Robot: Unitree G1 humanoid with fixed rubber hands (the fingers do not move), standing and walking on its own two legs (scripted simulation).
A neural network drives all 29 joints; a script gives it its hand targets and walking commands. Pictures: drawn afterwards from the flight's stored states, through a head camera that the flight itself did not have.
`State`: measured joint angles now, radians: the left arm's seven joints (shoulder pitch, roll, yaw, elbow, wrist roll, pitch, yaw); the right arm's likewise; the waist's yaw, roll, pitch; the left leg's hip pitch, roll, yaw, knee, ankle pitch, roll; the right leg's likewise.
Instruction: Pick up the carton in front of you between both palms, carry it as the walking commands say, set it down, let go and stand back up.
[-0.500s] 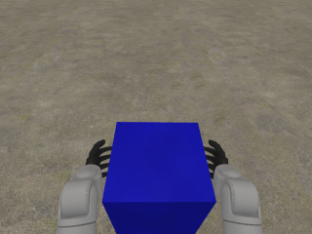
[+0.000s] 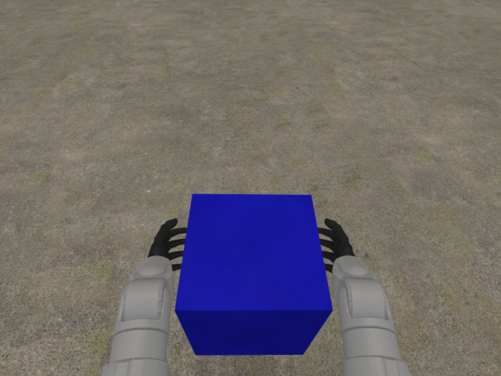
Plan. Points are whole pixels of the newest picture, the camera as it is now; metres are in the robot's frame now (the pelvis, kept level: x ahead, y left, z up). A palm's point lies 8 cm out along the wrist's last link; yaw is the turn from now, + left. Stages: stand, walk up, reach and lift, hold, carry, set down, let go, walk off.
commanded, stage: carry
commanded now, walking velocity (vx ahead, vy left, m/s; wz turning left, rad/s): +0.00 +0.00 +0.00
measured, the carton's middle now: (250, 278) +0.30 +0.00 -0.04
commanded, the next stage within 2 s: hold in 0.20 s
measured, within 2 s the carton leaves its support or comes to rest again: neither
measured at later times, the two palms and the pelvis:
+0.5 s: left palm (141, 282) +0.25 +0.17 +0.05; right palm (334, 268) +0.27 -0.13 +0.05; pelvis -0.02 +0.00 +0.01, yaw +4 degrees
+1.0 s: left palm (159, 292) +0.23 +0.14 +0.06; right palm (357, 272) +0.26 -0.16 +0.05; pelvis -0.04 -0.04 +0.00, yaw +6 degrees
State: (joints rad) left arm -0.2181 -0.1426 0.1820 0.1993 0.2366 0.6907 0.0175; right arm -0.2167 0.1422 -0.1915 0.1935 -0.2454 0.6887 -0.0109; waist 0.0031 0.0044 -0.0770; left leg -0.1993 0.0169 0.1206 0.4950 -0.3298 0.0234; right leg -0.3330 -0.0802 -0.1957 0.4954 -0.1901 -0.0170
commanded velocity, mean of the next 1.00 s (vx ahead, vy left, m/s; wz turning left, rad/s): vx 0.00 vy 0.00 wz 0.00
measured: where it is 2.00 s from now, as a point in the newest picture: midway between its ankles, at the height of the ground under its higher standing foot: outside the picture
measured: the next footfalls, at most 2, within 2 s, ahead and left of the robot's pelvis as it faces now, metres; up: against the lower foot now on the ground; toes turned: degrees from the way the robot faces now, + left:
none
